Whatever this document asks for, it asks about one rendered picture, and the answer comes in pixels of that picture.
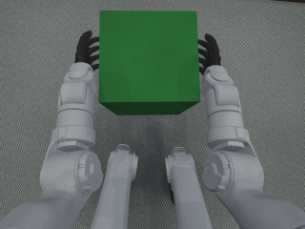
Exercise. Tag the robot left upper arm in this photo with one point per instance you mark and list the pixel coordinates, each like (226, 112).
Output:
(67, 181)

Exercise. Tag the robot right upper arm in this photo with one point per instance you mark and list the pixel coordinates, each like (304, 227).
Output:
(237, 180)

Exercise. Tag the carton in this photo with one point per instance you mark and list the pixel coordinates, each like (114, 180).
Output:
(148, 61)

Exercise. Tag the right robot hand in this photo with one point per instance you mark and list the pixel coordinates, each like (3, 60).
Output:
(211, 54)

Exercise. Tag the left robot forearm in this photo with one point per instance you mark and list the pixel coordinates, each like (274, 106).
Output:
(75, 111)

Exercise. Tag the robot right shin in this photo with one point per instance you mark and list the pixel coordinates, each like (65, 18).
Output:
(180, 150)

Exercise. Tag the left robot thigh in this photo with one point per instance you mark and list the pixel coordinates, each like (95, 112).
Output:
(113, 205)

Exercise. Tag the left robot hand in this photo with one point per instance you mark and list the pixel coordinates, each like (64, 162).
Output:
(83, 50)

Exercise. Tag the right robot forearm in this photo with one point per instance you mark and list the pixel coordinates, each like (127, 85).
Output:
(224, 113)

